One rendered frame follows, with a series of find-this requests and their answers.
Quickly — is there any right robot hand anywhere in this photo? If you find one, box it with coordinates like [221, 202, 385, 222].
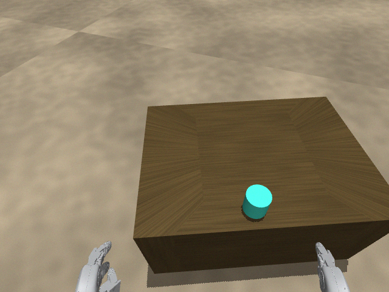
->
[315, 242, 350, 292]

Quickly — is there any can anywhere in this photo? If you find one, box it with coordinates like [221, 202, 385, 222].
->
[243, 184, 272, 219]

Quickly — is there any left robot hand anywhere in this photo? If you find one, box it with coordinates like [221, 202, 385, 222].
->
[75, 241, 121, 292]

